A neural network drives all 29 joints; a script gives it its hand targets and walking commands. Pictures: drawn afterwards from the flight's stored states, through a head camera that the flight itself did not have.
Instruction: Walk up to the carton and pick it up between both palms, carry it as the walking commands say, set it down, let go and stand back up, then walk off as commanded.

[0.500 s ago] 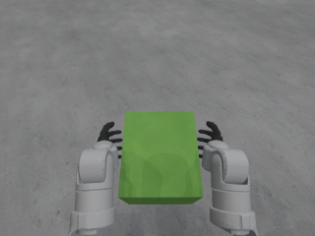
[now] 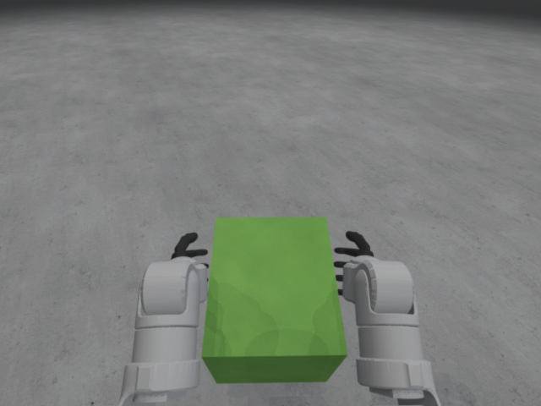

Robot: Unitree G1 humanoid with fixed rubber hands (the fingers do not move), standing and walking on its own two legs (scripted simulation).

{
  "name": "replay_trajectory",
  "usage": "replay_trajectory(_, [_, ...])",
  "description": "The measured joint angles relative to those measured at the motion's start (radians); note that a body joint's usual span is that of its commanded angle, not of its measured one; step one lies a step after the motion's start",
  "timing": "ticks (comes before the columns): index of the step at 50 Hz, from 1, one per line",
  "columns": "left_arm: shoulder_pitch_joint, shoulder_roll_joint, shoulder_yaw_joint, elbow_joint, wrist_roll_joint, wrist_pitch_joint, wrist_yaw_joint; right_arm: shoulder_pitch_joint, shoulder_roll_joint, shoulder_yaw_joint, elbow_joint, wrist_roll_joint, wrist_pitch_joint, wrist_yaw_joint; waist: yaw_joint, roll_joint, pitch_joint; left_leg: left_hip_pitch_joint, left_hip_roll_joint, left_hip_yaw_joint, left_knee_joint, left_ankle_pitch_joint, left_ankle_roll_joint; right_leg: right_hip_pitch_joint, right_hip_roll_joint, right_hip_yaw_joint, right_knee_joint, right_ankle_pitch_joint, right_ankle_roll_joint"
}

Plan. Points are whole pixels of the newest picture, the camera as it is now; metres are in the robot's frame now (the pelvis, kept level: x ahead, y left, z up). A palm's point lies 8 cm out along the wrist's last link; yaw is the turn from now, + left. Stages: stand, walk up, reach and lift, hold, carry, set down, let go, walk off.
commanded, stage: carry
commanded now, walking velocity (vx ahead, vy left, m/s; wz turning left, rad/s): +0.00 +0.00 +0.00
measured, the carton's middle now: (271, 300) +0.32 +0.00 +0.01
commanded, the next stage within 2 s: none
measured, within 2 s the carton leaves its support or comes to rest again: neither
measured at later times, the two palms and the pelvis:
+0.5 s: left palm (200, 229) +0.40 +0.12 +0.10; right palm (351, 225) +0.40 -0.14 +0.10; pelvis +0.10 -0.01 +0.00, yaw +1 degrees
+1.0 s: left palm (193, 167) +0.63 +0.16 +0.08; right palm (307, 165) +0.62 -0.10 +0.09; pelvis +0.31 +0.05 +0.01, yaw -4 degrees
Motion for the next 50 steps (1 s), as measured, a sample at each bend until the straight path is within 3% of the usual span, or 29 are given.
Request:
replay_trajectory(8, [0.024,0.009,-0.01,-0.05,0.009,-0.009,-0.035,-0.001,0.001,0.021,-0.04,0.028,0.003,-0.035,-0.012,0.006,0.022,-0.003,0.006,0.002,-0.006,-0.011,0.002,0.001,0.009,0.003,-0.017,-0.004,0.0])
replay_trajectory(12, [0.046,0.017,-0.027,-0.079,0.004,0.007,-0.037,0.006,-0.002,0.03,-0.053,0.023,0.015,-0.016,-0.004,0.004,0.014,0.033,0.007,0.004,-0.053,-0.014,0.014,0.01,0.01,0.003,0.001,-0.094,0.029])
replay_trajectory(15, [0.052,0.02,-0.019,-0.091,-0.002,0.019,-0.033,0.003,0.0,0.043,-0.046,0.01,0.02,-0.004,0.004,0.003,0.001,0.074,0.002,0.015,-0.095,-0.003,0.014,-0.001,-0.018,-0.018,0.075,-0.172,0.059])
replay_trajectory(18, [0.041,0.016,-0.004,-0.09,-0.01,0.027,-0.024,0.001,0.001,0.05,-0.046,-0.007,0.026,0.008,0.01,0.011,-0.013,0.104,0.008,0.017,-0.102,-0.031,0.003,0.02,-0.037,-0.039,0.079,-0.209,0.066])
replay_trajectory(22, [0.0,-0.001,-0.01,-0.048,-0.003,0.013,-0.006,0.002,-0.001,0.017,-0.061,-0.02,0.02,0.012,0.012,0.034,-0.018,0.058,0.054,0.004,0.065,-0.137,-0.009,0.051,-0.012,-0.08,0.085,-0.153,0.003])
replay_trajectory(26, [0.001,0.0,-0.028,-0.035,-0.002,0.016,0.002,0.016,-0.006,0.0,-0.057,0.012,0.014,0.001,0.011,0.001,0.006,-0.114,0.049,0.003,0.313,-0.244,-0.016,0.116,-0.011,-0.097,0.015,-0.184,0.001])
replay_trajectory(33, [0.01,0.003,-0.033,-0.143,-0.033,0.01,0.032,0.008,-0.003,0.016,-0.118,0.007,-0.019,0.03,0.033,-0.03,0.101,-0.298,0.04,0.036,0.207,0.02,-0.034,0.283,-0.046,-0.062,-0.142,-0.181,0.048])
replay_trajectory(36, [-0.004,-0.003,-0.025,-0.185,-0.028,0.005,0.022,0.003,0.0,0.018,-0.165,0.001,-0.025,0.039,0.025,-0.025,0.136,-0.27,0.031,0.079,0.044,0.169,-0.025,0.333,-0.07,-0.054,-0.099,-0.251,0.082])
replay_trajectory(38, [-0.013,-0.005,-0.015,-0.199,-0.016,0.005,0.007,-0.009,0.005,0.02,-0.177,0.0,-0.023,0.034,0.019,-0.014,0.139,-0.21,0.03,0.115,-0.054,0.27,-0.003,0.332,-0.084,-0.043,0.017,-0.343,0.106])
replay_trajectory(39, [-0.016,-0.002,-0.005,-0.197,-0.01,-0.002,-0.003,-0.017,0.008,0.024,-0.166,-0.001,-0.032,0.031,0.011,-0.031,0.141,-0.212,0.019,0.13,-0.023,0.249,0.031,0.293,-0.111,-0.033,0.127,-0.373,0.109])
replay_trajectory(41, [-0.015,-0.001,0.018,-0.183,-0.008,-0.016,-0.018,-0.032,0.014,0.022,-0.139,0.003,-0.041,0.016,0.005,-0.041,0.157,-0.215,0.015,0.144,0.027,0.165,0.076,0.165,-0.107,0.021,0.39,-0.436,0.097])
replay_trajectory(43, [0.002,-0.001,0.019,-0.176,-0.013,-0.021,-0.016,-0.03,0.014,0.024,-0.124,0.009,-0.038,0.009,0.009,-0.037,0.183,-0.179,0.02,0.15,-0.003,0.141,0.079,0.069,-0.08,0.043,0.503,-0.459,0.083])
replay_trajectory(47, [0.014,0.005,-0.012,-0.207,-0.042,-0.016,0.018,-0.014,0.007,0.024,-0.154,0.02,-0.041,0.02,0.015,-0.029,0.222,-0.107,0.024,0.158,-0.094,0.152,0.072,-0.008,-0.066,0.017,0.307,-0.405,0.085])
replay_trajectory(50, [0.004,0.001,-0.018,-0.229,-0.041,-0.022,0.018,-0.005,0.004,0.024,-0.188,0.014,-0.051,0.037,0.015,-0.029,0.227,-0.067,0.018,0.158,-0.117,0.136,0.066,-0.005,-0.073,-0.016,0.109,-0.226,0.092])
